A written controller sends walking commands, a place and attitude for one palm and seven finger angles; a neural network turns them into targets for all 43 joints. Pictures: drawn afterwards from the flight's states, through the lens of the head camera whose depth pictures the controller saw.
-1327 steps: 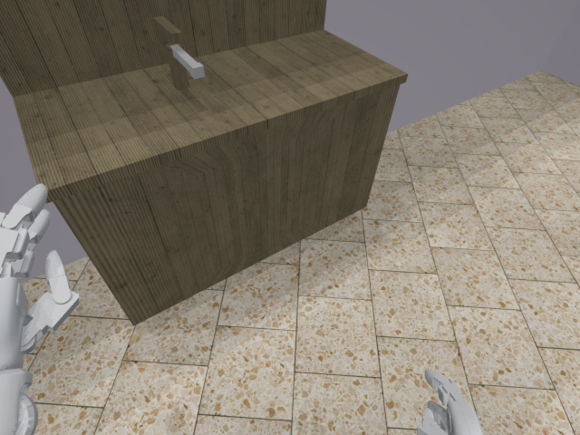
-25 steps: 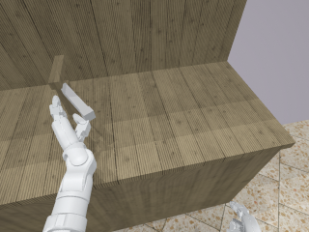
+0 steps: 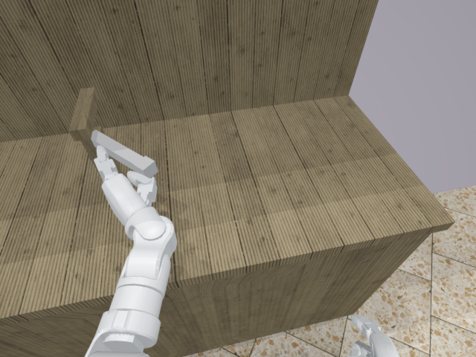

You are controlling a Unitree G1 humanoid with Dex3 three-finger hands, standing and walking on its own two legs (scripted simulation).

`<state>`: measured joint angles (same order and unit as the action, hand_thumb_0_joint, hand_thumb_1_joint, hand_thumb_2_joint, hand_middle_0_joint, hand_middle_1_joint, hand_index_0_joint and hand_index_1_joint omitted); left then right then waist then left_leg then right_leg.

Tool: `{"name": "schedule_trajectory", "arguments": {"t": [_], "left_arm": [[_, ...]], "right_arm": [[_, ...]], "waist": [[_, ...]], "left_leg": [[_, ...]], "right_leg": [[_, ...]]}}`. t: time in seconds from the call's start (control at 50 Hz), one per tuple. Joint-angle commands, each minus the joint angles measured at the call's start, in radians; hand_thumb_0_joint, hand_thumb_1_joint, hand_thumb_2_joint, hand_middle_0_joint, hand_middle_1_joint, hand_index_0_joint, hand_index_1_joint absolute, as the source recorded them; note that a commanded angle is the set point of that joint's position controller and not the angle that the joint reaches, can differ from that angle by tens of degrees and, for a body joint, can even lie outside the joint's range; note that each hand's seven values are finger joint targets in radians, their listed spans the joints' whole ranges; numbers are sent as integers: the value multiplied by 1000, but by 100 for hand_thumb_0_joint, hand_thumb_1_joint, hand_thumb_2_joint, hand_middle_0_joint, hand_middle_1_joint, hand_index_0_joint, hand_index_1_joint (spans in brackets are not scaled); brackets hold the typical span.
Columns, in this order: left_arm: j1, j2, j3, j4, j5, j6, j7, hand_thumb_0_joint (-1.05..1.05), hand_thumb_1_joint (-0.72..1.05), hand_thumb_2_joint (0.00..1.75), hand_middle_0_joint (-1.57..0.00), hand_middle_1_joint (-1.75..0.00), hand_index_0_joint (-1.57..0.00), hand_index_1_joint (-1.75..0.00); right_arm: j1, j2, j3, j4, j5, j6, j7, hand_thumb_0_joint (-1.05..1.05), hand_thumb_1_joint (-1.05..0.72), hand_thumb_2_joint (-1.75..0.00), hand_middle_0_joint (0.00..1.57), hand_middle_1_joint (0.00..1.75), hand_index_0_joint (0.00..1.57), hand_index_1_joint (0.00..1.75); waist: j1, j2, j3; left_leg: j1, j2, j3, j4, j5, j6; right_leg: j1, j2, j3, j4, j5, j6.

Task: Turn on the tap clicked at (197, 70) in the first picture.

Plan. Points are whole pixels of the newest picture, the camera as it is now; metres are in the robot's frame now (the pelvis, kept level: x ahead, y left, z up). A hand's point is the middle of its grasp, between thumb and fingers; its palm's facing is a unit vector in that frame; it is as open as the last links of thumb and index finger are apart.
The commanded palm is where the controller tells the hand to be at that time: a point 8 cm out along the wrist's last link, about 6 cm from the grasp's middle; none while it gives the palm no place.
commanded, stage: push the lever round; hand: left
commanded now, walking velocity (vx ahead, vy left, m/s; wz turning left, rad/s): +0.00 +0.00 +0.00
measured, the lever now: (146, 168) +0.41 +0.20 +0.10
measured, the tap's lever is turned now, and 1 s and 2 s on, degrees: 43 67 75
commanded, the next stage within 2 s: lift the hand up off the lever in 1.02 s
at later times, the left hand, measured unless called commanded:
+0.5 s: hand (169, 169) +0.41 +0.16 +0.09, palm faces +0.76 -0.64 -0.11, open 7.7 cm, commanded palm +0.36 +0.16 +0.09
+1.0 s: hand (174, 159) +0.44 +0.15 +0.10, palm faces +0.78 -0.61 -0.12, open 7.9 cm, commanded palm +0.39 +0.16 +0.09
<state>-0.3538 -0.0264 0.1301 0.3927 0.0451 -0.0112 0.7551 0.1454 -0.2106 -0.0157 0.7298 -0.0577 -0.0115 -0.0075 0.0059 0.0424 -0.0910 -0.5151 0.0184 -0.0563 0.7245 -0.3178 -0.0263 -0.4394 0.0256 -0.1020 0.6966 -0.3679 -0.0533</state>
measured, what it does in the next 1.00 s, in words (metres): stands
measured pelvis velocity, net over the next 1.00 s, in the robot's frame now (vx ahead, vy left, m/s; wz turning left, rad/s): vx -0.01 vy -0.01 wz -0.01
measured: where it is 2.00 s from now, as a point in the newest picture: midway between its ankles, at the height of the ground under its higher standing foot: outside the picture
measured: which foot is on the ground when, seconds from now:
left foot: down 0.00-1.00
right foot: down 0.00-1.00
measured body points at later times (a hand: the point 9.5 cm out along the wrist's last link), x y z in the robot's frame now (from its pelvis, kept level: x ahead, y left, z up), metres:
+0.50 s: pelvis -0.01 -0.01 -0.01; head +0.02 -0.02 +0.44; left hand +0.37 +0.19 +0.10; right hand +0.14 -0.24 -0.13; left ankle +0.03 +0.13 -0.72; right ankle -0.01 -0.08 -0.72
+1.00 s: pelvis -0.01 -0.01 -0.01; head +0.03 -0.01 +0.44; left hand +0.39 +0.18 +0.10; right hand +0.09 -0.25 -0.14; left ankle +0.03 +0.13 -0.72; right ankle -0.01 -0.08 -0.72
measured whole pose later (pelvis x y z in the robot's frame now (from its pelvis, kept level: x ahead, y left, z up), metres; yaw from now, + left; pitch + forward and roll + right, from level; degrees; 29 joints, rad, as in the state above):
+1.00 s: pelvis -0.01 -0.01 -0.01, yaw -1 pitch +11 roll -1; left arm -0.74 -0.02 0.31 0.79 0.15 0.00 0.96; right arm 0.20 -0.20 -0.04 0.80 -0.10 0.00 0.04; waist -0.06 0.03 -0.14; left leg -0.66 0.03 -0.06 0.77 -0.31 -0.04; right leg -0.59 0.04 -0.11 0.75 -0.37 -0.07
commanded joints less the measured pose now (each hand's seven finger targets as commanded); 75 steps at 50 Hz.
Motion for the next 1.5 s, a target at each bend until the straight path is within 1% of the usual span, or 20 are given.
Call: {"name": "schedule_trajectory", "arguments": {"t": [0.0,0.08,0.22,0.24,0.26,0.32,0.34,0.42,0.44,0.5,0.54,0.88,0.94,0.96,1.02,1.04,1.1,1.16,1.28,1.48], "left_arm": [[-369,70,-20,-212,50,-44,27,0,90,90,-15,-15,-15,-15],[-390,57,-19,-213,59,-33,48,0,90,90,-15,-15,-15,-15],[-554,49,-23,-102,71,-19,86,0,90,90,-15,-15,-15,-15],[-561,78,11,-82,75,-17,94,0,90,90,-15,-15,-15,-15],[-600,50,-14,-85,78,-20,99,0,90,90,-15,-15,-15,-15],[-637,51,4,-14,87,-15,122,0,90,90,-15,-15,-15,-15],[-632,93,54,27,89,-9,131,0,90,90,-15,-15,-15,-15],[-708,82,62,69,99,-10,155,0,90,90,-15,-15,-15,-15],[-691,121,108,83,105,-9,163,0,90,90,-15,-15,-15,-15],[-703,83,87,86,112,-11,174,0,90,90,-15,-15,-15,-15],[-697,120,129,121,117,-4,181,0,90,90,-15,-15,-15,-15],[-843,115,125,193,138,-31,198,0,90,90,-15,-15,-15,-15],[-845,164,172,205,145,-37,204,0,90,90,-15,-15,-15,-15],[-865,125,135,204,145,-38,201,0,90,90,-15,-15,-15,-15],[-861,115,135,230,149,-37,202,0,90,90,-15,-15,-15,-15],[-858,150,168,256,152,-34,205,0,90,90,-15,-15,-15,-15],[-947,121,140,289,156,-43,212,0,90,90,-15,-15,-15,-15],[-938,130,152,268,158,-49,216,0,90,90,-15,-15,-15,-15],[-883,161,189,214,150,-34,212,0,90,90,-15,-15,-15,-15],[-858,138,158,142,143,1,199,0,90,90,-15,-15,-15,-15]], "right_arm": [[-97,-114,-44,-143,-4,-37,-4,0,-90,-90,20,30,20,30],[-103,-110,-45,-143,-7,-29,1,0,-90,-90,20,30,20,30],[-117,-105,-40,-104,-6,-32,-3,0,-90,-90,20,30,20,30],[-114,-107,-45,-93,-6,-31,-4,0,-90,-90,20,30,20,30],[-114,-103,-42,-95,-8,-32,0,0,-90,-90,20,30,20,30],[-103,-101,-43,-85,-14,-31,6,0,-90,-90,20,30,20,30],[-92,-107,-47,-74,-15,-27,5,0,-90,-90,20,30,20,30],[-78,-104,-48,-76,-23,-22,16,0,-90,-90,20,30,20,30],[-65,-109,-54,-70,-26,-19,17,0,-90,-90,20,30,20,30],[-51,-105,-55,-79,-33,-18,32,0,-90,-90,20,30,20,30],[-40,-113,-60,-68,-34,-15,33,0,-90,-90,20,30,20,30],[16,-110,-64,-48,-41,-28,45,0,-90,-90,20,30,20,30],[28,-116,-69,-42,-44,-26,43,0,-90,-90,20,30,20,30],[30,-109,-64,-49,-45,-26,47,0,-90,-90,20,30,20,30],[41,-107,-65,-49,-49,-25,53,0,-90,-90,20,30,20,30],[47,-115,-69,-40,-48,-22,52,0,-90,-90,20,30,20,30],[52,-112,-64,-34,-50,-26,54,0,-90,-90,20,30,20,30],[60,-111,-68,-40,-53,-27,59,0,-90,-90,20,30,20,30],[80,-112,-71,-58,-53,-21,65,0,-90,-90,20,30,20,30],[70,-112,-71,-58,-49,-30,69,0,-90,-90,20,30,20,30]], "waist": [[-17,-66,-302],[-14,-72,-311],[-47,-79,-248],[-36,-64,-257],[-47,-50,-276],[-48,-66,-299],[-43,-76,-295],[-51,-70,-331],[-39,-78,-355],[-46,-75,-375],[-44,-94,-367],[-83,-86,-344],[-74,-71,-379],[-83,-69,-374],[-86,-58,-372],[-84,-66,-367],[-111,-83,-344],[-98,-43,-392],[-78,-62,-444],[-75,-55,-402]], "left_leg": [[172,-9,13,-40,275,33],[169,-9,18,-36,281,34],[124,-12,13,-39,162,39],[118,-13,4,-46,154,33],[130,-14,9,-40,165,35],[106,-17,11,-26,160,37],[90,-17,7,-31,147,35],[73,-20,19,-11,167,39],[69,-18,13,-11,180,36],[71,-18,23,5,216,39],[51,-17,19,4,207,38],[31,-19,30,0,143,45],[28,-21,31,5,156,43],[32,-22,31,4,162,43],[34,-21,37,15,179,43],[22,-20,28,12,166,40],[13,-19,28,15,123,44],[39,-18,27,16,158,39],[54,-19,37,17,244,37],[89,-16,40,-1,263,35]], "right_leg": [[78,-35,50,-119,312,18],[84,-39,50,-119,332,20],[15,-43,63,-152,192,26],[18,-39,61,-147,176,21],[10,-39,61,-137,192,23],[2,-40,60,-128,190,25],[6,-39,62,-133,175,26],[4,-41,67,-120,214,30],[19,-37,64,-113,223,27],[15,-37,60,-97,277,29],[19,-37,60,-101,269,30],[-32,-30,62,-109,195,35],[-17,-30,65,-100,214,33],[-27,-29,60,-94,222,34],[-41,-27,58,-90,241,33],[-45,-26,54,-85,221,31],[-91,-24,54,-90,168,36],[-79,-19,49,-75,190,29],[-4,-17,48,-68,301,32],[12,-13,41,-89,315,30]]}}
